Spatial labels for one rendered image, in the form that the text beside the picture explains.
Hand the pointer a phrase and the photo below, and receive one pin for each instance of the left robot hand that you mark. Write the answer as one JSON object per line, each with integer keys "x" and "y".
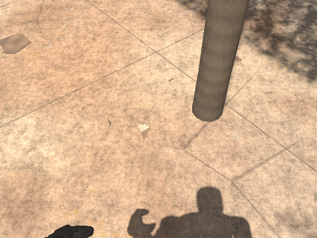
{"x": 77, "y": 231}

